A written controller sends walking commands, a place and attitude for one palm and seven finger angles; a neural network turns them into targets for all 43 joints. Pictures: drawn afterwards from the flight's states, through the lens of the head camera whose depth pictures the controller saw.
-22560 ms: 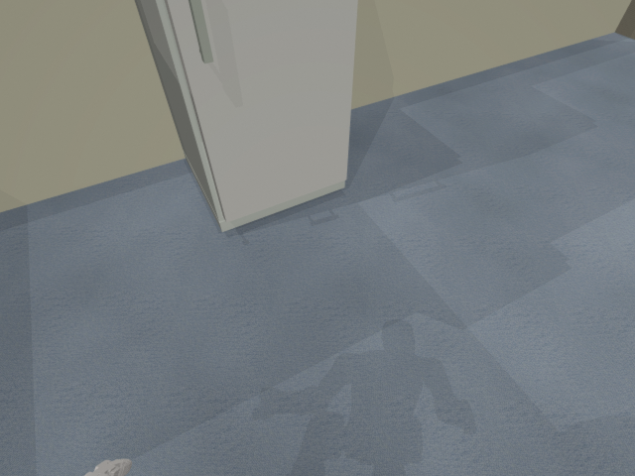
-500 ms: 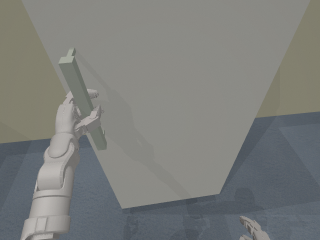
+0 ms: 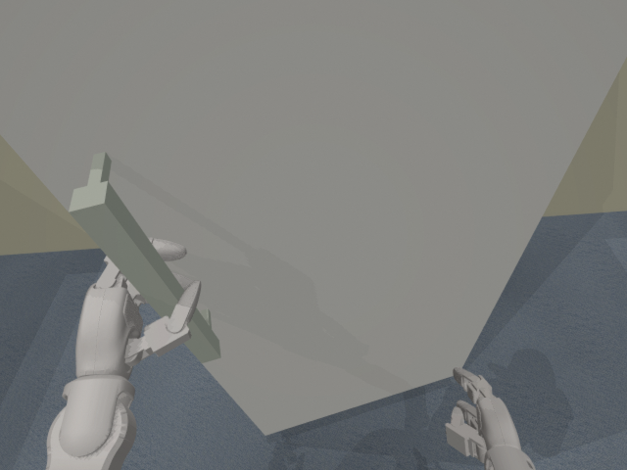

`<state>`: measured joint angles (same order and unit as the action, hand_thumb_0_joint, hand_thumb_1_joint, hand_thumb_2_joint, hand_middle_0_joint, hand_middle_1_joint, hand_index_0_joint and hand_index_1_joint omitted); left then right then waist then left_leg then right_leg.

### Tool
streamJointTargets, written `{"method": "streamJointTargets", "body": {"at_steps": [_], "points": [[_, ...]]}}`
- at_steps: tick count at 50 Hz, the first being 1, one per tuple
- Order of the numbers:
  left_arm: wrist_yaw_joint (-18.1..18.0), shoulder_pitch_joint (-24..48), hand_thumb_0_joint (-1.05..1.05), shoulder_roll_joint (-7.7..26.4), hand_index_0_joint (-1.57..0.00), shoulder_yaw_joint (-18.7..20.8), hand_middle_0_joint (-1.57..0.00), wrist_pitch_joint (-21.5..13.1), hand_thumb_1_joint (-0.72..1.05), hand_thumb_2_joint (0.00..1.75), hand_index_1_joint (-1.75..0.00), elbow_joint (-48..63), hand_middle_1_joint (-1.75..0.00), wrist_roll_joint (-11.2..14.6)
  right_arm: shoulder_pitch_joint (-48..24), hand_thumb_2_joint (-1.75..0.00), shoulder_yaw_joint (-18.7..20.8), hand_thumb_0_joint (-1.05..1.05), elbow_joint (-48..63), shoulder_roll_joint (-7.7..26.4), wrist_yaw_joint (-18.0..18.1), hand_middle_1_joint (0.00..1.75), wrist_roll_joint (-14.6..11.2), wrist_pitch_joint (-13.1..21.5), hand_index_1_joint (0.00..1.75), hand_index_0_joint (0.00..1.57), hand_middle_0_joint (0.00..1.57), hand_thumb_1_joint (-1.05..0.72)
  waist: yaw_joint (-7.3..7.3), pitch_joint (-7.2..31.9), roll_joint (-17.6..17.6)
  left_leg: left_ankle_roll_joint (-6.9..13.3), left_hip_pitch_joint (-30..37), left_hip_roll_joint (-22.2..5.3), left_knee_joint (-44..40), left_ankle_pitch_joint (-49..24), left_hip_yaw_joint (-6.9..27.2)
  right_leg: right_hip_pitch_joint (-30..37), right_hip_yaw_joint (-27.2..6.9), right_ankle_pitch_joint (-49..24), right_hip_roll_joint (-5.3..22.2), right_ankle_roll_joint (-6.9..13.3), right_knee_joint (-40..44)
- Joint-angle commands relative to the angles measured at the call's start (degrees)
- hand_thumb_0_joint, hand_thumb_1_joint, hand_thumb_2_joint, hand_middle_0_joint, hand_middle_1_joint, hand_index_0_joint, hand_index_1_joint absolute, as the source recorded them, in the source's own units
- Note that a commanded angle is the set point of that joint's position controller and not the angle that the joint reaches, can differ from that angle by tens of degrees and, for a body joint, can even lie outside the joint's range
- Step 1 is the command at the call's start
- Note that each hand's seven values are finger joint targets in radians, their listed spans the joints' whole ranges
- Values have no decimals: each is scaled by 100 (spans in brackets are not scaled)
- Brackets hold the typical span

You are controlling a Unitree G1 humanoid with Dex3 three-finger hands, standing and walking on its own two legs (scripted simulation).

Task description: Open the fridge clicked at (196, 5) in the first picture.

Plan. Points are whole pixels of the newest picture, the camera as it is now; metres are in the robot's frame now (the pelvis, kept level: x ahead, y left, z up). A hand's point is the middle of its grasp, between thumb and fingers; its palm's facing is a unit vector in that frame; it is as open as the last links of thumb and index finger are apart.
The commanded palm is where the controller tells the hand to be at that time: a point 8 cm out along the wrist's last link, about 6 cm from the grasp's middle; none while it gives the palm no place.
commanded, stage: walk backward, drawing the door open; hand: left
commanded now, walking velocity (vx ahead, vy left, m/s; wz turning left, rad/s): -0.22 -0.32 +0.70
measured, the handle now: (166, 277) +0.29 +0.17 +0.15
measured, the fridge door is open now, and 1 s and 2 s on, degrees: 15 44 80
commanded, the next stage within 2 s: stop walking and hold the door back in 1.72 s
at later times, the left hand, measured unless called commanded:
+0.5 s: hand (223, 430) +0.14 +0.08 +0.14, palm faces +0.39 -0.90 -0.22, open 7.0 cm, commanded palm +0.09 +0.11 +0.15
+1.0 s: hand out of the picture +0.05 -0.04 +0.14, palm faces +0.76 -0.59 -0.26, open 7.1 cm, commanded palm -0.01 -0.03 +0.15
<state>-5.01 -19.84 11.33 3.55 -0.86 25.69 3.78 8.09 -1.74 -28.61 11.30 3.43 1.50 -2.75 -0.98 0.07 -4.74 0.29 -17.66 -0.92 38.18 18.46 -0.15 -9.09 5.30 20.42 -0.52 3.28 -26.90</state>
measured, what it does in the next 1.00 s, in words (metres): steps to the right, turning left: right foot, then left foot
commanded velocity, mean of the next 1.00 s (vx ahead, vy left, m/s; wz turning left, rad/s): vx -0.19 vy -0.34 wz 0.74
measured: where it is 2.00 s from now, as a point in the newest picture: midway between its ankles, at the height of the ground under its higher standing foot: outside the picture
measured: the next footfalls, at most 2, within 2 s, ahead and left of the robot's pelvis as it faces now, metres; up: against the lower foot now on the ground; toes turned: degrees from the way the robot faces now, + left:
right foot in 0.34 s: +0.09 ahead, -0.20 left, +0.00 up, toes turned +12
left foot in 0.54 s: -0.06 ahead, +0.01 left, +0.00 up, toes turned +23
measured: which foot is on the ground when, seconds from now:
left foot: down 0.00-0.36, up 0.38-0.52, down 0.54-0.78, up 0.80-1.00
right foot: down 0.00-0.10, up 0.12-0.32, down 0.34-0.52, up 0.54-0.76, down 0.78-1.00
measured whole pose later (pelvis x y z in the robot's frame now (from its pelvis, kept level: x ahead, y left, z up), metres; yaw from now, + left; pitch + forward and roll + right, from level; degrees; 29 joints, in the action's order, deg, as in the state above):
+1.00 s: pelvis -0.03 -0.33 +0.00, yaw +44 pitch -2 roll +3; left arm -4.9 -15.7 13.4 5.6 -4.1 28.2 1.3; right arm 8.1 1.6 -35.2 10.8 5.8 2.2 6.6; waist 1.3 -8.0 1.4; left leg -2.0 -24.4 -0.5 54.9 31.8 -7.1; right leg -16.7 9.4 14.9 4.5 3.9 -33.0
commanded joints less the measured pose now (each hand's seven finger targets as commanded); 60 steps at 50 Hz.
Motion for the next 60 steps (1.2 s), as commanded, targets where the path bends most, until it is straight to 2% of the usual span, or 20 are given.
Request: {"method": "streamJointTargets", "body": {"at_steps": [1,3,5,6,14,20,24,25,26,27,28,32,37,40,45,51,52,53,54,60], "points": [[68,424,0,586,-45,396,-45,-740,90,90,-140,1382,-140,-265,-342,-90,95,0,786,175,189,30,13,369,30,20,20,-90,-95,1213,1764,149,-1042,249,520,254,-371,1651,-354,-7910,1241,-429,-562],[45,516,0,575,-45,288,-45,-786,90,90,-140,1583,-140,-205,-155,-90,131,0,641,249,277,30,37,415,30,20,20,-90,174,1574,912,177,562,169,-935,-1277,-476,715,113,-6545,876,-396,-1456],[-5,760,0,488,-45,60,-45,-830,90,90,-140,2016,-140,-112,-257,-90,301,0,675,586,226,30,82,518,30,20,20,-90,201,1729,-636,1251,3150,-1946,-1932,-6296,2526,-2291,-345,159,-282,-944,-3808],[-99,905,0,628,-45,125,-45,-821,90,90,-140,1965,-140,-312,-268,-90,353,0,570,640,63,30,102,567,30,20,20,-90,223,1301,-381,1282,2703,-2013,-2013,-5935,2775,-2234,-847,1168,-249,-767,-4162],[-201,836,0,558,-45,146,-45,-720,90,90,-140,1797,-140,-391,-721,-90,287,0,413,427,182,30,-33,949,30,20,20,-90,48,306,-1064,535,-1509,-671,-2273,1338,1252,497,-210,-256,-255,-597,-514],[-177,1034,0,991,-45,638,-45,-720,90,90,-140,2117,-140,-498,-374,-90,453,0,153,131,288,30,19,959,30,20,20,-90,61,1090,1899,-82,-675,132,3543,1417,-118,-1250,-1726,334,2054,723,1372],[-34,1189,0,636,-45,277,-45,-839,90,90,-140,2177,-140,-362,-155,-90,331,0,206,167,380,30,46,1171,30,20,20,-90,295,818,1054,-91,237,-120,57,512,-413,-905,5,-2084,1321,353,-470],[-15,1377,0,632,-45,151,-45,-878,90,90,-140,2277,-140,-344,73,-90,384,0,200,259,396,30,61,1240,30,20,20,-90,482,855,548,74,1251,-450,-1156,-347,193,-1898,115,-1585,1041,63,-1670],[0,1470,0,503,-45,22,-45,-969,90,90,-140,2377,-140,-355,44,-90,482,0,355,579,355,30,126,1316,30,20,20,-90,407,782,-1146,644,2130,-2305,-2185,-2073,3113,-3583,73,671,219,-490,-3156],[-53,1508,0,636,-45,10,-45,-1066,90,90,-140,2128,-140,-598,83,-90,502,0,308,661,289,30,185,1236,30,20,20,-90,356,806,-1242,1144,2189,-3365,-2542,-2965,4848,-3731,-844,1108,315,-655,-4172],[-30,1476,0,656,-45,219,-45,-1269,90,90,-140,2002,-140,-691,-135,-90,716,0,388,874,202,30,136,1195,30,20,20,-90,224,932,-465,1646,1822,-3276,-2097,-3294,4147,-3293,-1328,863,318,-650,-4417],[35,1832,0,651,-45,257,-45,-1171,90,90,-140,2354,-140,-525,-478,-90,601,0,78,607,17,30,39,1299,30,20,20,-90,114,519,-1028,629,231,-1534,-1996,-869,1815,-1764,-918,-181,243,-660,-3148],[-119,1596,0,899,-45,681,-45,-1017,90,90,-140,1901,-140,-358,-462,-90,548,0,50,505,59,30,-67,1284,30,20,20,-90,58,855,-987,281,-661,-733,-1757,934,1315,595,-32,-73,-419,-602,-111],[-203,1907,0,1638,-45,1291,-45,-1056,90,90,-140,2425,-140,-395,-492,-90,417,0,32,22,86,30,-47,1260,30,20,20,-90,-4,873,1874,-326,-1436,411,2745,1564,-177,-137,-2069,-1423,1968,599,1157],[-62,1349,0,1074,-45,926,-45,-1090,90,90,-140,2062,-140,-298,-505,-90,346,0,106,52,255,30,43,1233,30,20,20,-90,7,946,1413,-292,-1266,-101,2736,1557,-381,720,-575,-4243,1786,775,10],[-49,1422,0,888,-45,619,-45,-974,90,90,-140,2163,-140,-276,170,-90,385,0,298,243,320,30,108,1262,30,20,20,-90,254,1233,1033,-70,902,-181,-1071,-24,-715,-311,-133,-3120,1341,333,-900],[-68,1445,0,885,-45,535,-45,-978,90,90,-140,2072,-140,-252,284,-90,482,0,366,439,335,30,75,1229,30,20,20,-90,424,1209,276,186,2206,-949,-1657,-1458,281,-1600,163,-2120,1058,-100,-2017],[-39,1600,0,814,-45,485,-45,-1094,90,90,-140,2199,-140,-262,65,-90,529,0,459,702,272,30,128,1264,30,20,20,-90,201,1136,-1306,1061,3007,-2888,-2120,-4502,3126,-3158,-35,886,186,-739,-3411],[-23,1662,0,1071,-45,734,-45,-1302,90,90,-140,2044,-140,-507,-13,-90,526,0,340,709,166,30,192,1263,30,20,20,-90,127,992,-850,1546,2704,-3429,-2184,-4554,3731,-3240,-918,1240,214,-810,-4159],[-2,1677,0,930,-45,797,-45,-1083,90,90,-140,1831,-140,-351,-371,-90,547,0,135,597,9,30,-38,1251,30,20,20,-90,49,614,-1260,489,29,-1514,-2111,-502,1015,-693,-529,-55,135,-634,-1881]]}}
